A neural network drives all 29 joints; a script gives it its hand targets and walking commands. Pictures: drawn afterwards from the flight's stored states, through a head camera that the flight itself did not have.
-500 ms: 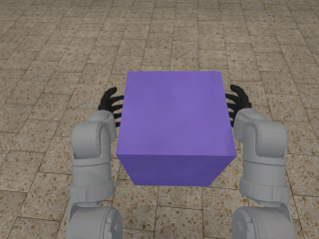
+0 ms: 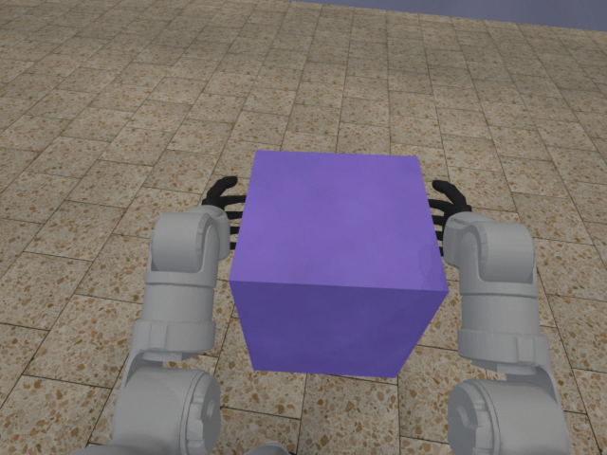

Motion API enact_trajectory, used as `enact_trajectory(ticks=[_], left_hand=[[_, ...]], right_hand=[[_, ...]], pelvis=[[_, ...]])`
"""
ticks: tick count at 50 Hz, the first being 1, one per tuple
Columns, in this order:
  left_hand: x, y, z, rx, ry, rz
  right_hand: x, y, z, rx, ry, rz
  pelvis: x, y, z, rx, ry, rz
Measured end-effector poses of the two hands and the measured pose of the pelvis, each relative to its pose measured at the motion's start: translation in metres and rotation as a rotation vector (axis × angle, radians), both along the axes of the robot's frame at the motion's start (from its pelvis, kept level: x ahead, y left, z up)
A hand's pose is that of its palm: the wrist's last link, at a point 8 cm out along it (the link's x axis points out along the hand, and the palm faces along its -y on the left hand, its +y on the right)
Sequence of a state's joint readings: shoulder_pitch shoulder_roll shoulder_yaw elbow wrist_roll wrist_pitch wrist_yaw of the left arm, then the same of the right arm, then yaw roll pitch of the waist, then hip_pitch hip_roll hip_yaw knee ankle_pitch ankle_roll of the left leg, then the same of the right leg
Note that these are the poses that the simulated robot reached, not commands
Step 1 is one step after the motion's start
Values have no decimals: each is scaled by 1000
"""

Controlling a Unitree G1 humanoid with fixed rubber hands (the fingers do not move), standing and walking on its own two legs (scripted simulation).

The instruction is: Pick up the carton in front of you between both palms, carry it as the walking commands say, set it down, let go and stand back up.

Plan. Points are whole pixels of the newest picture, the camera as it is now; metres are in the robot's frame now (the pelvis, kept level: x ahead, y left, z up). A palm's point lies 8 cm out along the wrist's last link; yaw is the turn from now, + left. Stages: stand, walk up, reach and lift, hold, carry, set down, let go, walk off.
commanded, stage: carry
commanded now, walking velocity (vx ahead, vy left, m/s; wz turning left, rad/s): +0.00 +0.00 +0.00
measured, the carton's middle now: (329, 270) +0.35 +0.00 +0.05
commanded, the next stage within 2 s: none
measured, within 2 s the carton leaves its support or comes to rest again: neither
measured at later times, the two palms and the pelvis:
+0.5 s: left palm (188, 282) +0.28 +0.17 +0.12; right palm (453, 282) +0.30 -0.13 +0.12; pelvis -0.04 +0.01 +0.03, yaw +1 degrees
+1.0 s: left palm (174, 271) +0.29 +0.18 +0.14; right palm (455, 279) +0.28 -0.12 +0.16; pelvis -0.06 +0.03 +0.01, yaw +1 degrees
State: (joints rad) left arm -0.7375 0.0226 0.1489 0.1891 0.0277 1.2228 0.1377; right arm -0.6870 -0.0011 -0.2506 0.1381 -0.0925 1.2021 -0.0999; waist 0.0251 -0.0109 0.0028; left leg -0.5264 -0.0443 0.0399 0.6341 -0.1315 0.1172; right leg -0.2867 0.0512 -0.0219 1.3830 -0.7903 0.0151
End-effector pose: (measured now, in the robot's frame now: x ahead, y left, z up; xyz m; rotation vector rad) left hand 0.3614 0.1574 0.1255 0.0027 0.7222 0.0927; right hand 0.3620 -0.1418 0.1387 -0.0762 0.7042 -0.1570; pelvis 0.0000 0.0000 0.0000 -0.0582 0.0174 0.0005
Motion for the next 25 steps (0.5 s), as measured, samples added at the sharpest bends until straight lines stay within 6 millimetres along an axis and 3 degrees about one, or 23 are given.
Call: enact_trajectory(ticks=[3,5,10,14,19,25], left_hand=[[0,0,-32,0,117,-4],[2,1,-44,-9,163,4],[7,5,-53,-27,136,30],[-9,6,-57,-39,93,53],[-42,9,-49,-36,38,74],[-79,13,-6,-18,-68,99]], right_hand=[[-2,0,-34,27,115,-32],[-2,2,-46,43,160,-50],[4,5,-56,71,130,-70],[-8,6,-60,81,86,-66],[-35,9,-53,93,33,-46],[-64,13,-14,106,-69,-5]], pelvis=[[5,9,7,-22,26,-1],[6,13,15,-37,45,-6],[3,18,25,-55,79,-20],[-4,17,25,-56,83,-17],[-21,13,26,-66,59,-5],[-42,9,30,-76,-9,20]])
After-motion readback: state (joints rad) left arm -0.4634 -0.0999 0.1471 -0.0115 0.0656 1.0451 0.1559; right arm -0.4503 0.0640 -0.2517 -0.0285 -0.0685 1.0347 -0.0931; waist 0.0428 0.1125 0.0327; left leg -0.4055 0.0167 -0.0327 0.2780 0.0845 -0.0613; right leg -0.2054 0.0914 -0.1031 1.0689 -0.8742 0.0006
